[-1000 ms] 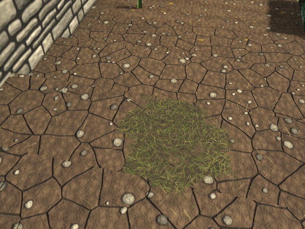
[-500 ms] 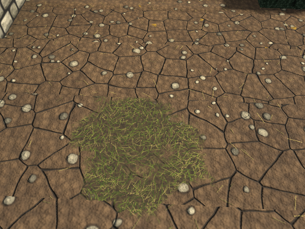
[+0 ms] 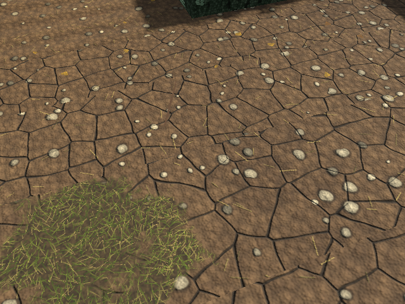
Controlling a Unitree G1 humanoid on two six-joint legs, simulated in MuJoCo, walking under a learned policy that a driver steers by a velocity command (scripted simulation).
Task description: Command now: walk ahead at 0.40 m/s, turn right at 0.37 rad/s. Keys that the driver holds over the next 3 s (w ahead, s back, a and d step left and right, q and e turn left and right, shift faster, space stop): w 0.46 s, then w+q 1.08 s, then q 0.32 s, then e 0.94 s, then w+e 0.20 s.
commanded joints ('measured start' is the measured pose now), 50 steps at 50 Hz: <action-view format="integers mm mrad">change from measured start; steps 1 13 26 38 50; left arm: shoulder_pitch -103 -205 128 535 314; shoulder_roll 22 39 6 -44 64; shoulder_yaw -10 -4 -15 -72 -100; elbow -73 -82 67 301 145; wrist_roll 5 -16 12 37 10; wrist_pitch -8 -28 -96 -81 -56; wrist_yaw -2 0 38 46 -63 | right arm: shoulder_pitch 75 99 -247 -546 641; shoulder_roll -104 -150 -11 -35 -224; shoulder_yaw -19 -34 -14 4 -93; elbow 16 129 -3 -122 268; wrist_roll -5 9 -3 -1 9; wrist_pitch -7 41 26 45 52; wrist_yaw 24 -4 38 65 29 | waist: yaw -3 84 70 208 -271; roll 89 99 -28 18 75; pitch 81 98 55 185 -592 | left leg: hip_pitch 140 107 -577 -801 1332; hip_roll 308 311 108 104 398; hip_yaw -181 -45 -255 -276 -747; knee -79 108 745 368 663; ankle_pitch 68 400 97 622 1072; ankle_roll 213 144 31 48 518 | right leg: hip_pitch -192 271 414 712 -469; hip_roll -19 64 -143 -156 101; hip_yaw -18 -177 14 -69 -11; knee -107 -370 -706 -436 1196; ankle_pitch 19 -96 143 38 -813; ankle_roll -24 -137 -256 -158 240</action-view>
